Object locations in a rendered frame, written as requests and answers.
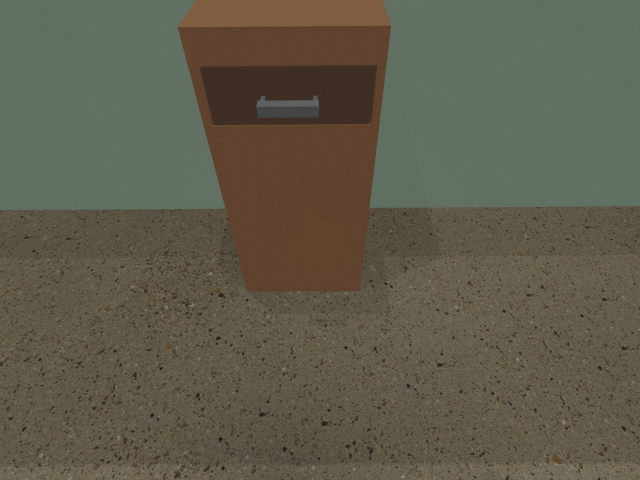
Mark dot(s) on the cabinet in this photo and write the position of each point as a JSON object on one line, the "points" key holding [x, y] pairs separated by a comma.
{"points": [[297, 196]]}

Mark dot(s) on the handle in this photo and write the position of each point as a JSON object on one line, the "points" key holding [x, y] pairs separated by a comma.
{"points": [[288, 108]]}

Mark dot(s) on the drawer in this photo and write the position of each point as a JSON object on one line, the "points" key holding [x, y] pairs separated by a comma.
{"points": [[344, 92]]}

